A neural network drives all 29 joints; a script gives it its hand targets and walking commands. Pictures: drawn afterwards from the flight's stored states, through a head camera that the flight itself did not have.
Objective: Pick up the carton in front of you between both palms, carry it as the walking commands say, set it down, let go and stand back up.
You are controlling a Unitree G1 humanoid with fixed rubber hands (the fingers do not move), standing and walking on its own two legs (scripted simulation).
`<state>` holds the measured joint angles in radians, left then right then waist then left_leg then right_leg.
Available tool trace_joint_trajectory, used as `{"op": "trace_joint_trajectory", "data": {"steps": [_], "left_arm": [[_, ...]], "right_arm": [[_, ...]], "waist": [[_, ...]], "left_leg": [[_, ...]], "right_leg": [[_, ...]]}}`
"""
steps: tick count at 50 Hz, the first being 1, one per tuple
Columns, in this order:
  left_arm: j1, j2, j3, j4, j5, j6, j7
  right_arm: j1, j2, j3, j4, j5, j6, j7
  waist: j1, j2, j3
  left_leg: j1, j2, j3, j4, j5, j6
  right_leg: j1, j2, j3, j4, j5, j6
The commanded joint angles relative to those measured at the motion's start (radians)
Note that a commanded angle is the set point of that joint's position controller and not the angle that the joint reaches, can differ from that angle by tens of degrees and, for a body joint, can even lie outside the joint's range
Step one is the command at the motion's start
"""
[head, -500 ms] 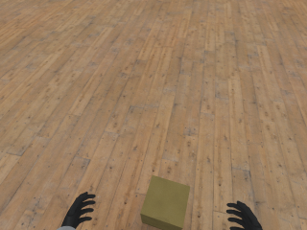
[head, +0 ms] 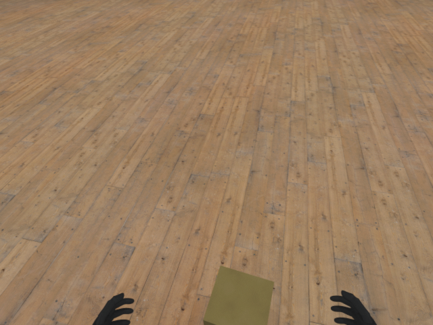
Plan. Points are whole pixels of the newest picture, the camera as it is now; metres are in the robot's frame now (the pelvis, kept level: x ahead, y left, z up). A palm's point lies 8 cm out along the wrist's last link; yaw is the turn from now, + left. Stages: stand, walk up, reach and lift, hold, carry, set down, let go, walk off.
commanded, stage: stand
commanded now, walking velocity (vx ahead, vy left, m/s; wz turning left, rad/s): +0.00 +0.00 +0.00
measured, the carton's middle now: (238, 311) +0.37 -0.05 -0.65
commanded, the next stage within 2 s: none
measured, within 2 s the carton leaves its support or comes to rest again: neither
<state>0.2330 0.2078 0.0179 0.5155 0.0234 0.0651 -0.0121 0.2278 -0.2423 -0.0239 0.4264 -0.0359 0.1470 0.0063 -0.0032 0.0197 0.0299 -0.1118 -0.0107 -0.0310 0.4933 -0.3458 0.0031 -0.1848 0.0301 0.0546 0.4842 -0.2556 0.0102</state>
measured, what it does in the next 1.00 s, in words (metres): stands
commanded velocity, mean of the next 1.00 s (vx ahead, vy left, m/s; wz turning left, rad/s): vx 0.00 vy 0.00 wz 0.00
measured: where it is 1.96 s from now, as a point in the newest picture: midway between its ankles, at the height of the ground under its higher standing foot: outside the picture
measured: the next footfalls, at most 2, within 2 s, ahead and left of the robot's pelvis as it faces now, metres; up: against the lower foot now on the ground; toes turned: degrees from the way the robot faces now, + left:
none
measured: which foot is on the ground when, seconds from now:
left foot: down 0.00-1.00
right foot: down 0.00-1.00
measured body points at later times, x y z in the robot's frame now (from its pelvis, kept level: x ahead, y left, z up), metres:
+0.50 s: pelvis +0.05 -0.02 -0.02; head +0.05 -0.03 +0.44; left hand +0.14 +0.23 -0.13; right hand +0.11 -0.29 -0.14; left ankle -0.04 +0.12 -0.74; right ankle +0.01 -0.12 -0.74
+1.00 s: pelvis +0.04 -0.02 -0.01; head +0.04 -0.03 +0.44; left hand +0.08 +0.23 -0.15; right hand +0.01 -0.27 -0.16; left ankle -0.04 +0.12 -0.74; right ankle +0.01 -0.12 -0.74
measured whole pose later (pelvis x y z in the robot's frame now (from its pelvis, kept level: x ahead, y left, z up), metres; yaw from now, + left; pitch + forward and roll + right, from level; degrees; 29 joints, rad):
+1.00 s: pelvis +0.04 -0.02 -0.01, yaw -5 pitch +1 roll +0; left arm 0.35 0.21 -0.01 0.93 0.01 0.00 0.03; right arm 0.40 -0.25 0.03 0.95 -0.02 0.01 -0.05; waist -0.01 0.02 -0.03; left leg -0.12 0.04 0.06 0.53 -0.42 -0.02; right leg -0.27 0.07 0.11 0.62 -0.36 -0.03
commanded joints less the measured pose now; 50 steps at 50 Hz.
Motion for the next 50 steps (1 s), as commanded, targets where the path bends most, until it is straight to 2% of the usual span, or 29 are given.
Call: {"op": "trace_joint_trajectory", "data": {"steps": [1, 4, 7, 10, 16, 24, 36, 50], "left_arm": [[0.072, 0.185, 0.057, 0.04, 0.03, -0.079, 0.029], [0.045, 0.129, 0.038, 0.069, 0.011, -0.13, 0.008], [0.052, 0.131, 0.036, 0.098, 0.004, -0.148, 0.003], [0.098, 0.141, 0.033, 0.133, 0.002, -0.147, 0.009], [0.161, 0.149, 0.024, 0.181, -0.005, -0.128, 0.023], [0.169, 0.144, 0.019, 0.219, -0.01, -0.104, 0.034], [0.163, 0.135, 0.012, 0.284, -0.011, -0.081, 0.043], [0.184, 0.102, -0.009, 0.411, -0.013, -0.067, 0.048]], "right_arm": [[0.051, -0.134, -0.034, 0.044, -0.034, -0.155, -0.037], [0.027, -0.136, -0.029, 0.085, -0.02, -0.209, -0.036], [0.041, -0.131, -0.022, 0.122, -0.008, -0.229, -0.032], [0.085, -0.143, -0.02, 0.16, -0.001, -0.226, -0.038], [0.152, -0.142, -0.008, 0.214, 0.013, -0.205, -0.049], [0.188, -0.144, 0.007, 0.263, 0.02, -0.18, -0.061], [0.219, -0.131, 0.019, 0.362, 0.018, -0.155, -0.065], [0.253, -0.097, 0.043, 0.526, 0.018, -0.143, -0.06]], "waist": [[-0.005, 0.048, 0.102], [-0.006, -0.046, -0.038], [-0.014, -0.053, -0.104], [-0.017, -0.051, -0.126], [-0.015, -0.027, -0.117], [-0.013, -0.009, -0.094], [-0.013, -0.028, -0.048], [-0.008, -0.029, 0.015]], "left_leg": [[-0.179, 0.098, -0.083, -0.124, -0.294, -0.005], [-0.112, 0.104, -0.085, -0.072, -0.126, -0.003], [-0.089, 0.103, -0.064, -0.021, 0.009, -0.006], [-0.09, 0.101, -0.047, 0.007, 0.103, -0.014], [-0.092, 0.095, -0.015, 0.05, 0.228, -0.019], [-0.077, 0.097, 0.016, 0.067, 0.322, -0.014], [-0.052, 0.092, 0.04, 0.025, 0.244, -0.004], [-0.014, 0.099, 0.046, -0.036, 0.2, 0.006]], "right_leg": [[-0.203, -0.078, 0.063, -0.107, -0.203, 0.032], [-0.192, -0.072, 0.079, -0.078, -0.073, 0.01], [-0.156, -0.084, 0.109, -0.037, 0.092, -0.013], [-0.127, -0.081, 0.11, 0.016, 0.274, -0.027], [-0.123, -0.073, 0.106, 0.074, 0.414, -0.045], [-0.123, -0.064, 0.104, 0.106, 0.446, -0.057], [-0.117, -0.057, 0.123, 0.088, 0.392, -0.07], [-0.109, -0.057, 0.137, 0.035, 0.317, -0.069]]}}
